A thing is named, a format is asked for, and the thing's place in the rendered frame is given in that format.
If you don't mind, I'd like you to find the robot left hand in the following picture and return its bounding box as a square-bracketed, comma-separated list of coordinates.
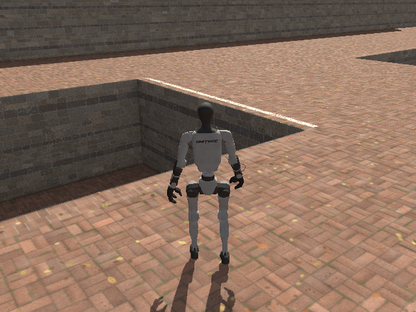
[167, 186, 182, 203]

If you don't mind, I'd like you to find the robot left upper arm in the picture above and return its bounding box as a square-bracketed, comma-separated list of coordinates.
[176, 131, 193, 168]

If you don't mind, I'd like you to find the right robot thigh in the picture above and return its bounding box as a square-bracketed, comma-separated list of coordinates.
[217, 181, 230, 221]

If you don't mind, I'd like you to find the robot right upper arm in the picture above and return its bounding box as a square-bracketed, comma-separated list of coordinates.
[220, 130, 238, 164]

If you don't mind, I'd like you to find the robot right hand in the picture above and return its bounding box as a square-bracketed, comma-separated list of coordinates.
[229, 176, 244, 189]

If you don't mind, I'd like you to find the robot left forearm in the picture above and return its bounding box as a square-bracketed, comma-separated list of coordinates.
[169, 158, 183, 189]

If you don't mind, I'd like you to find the left robot foot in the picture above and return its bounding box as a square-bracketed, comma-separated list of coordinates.
[190, 244, 199, 259]

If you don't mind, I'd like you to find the robot right forearm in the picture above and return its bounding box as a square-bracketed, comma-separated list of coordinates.
[231, 155, 242, 179]

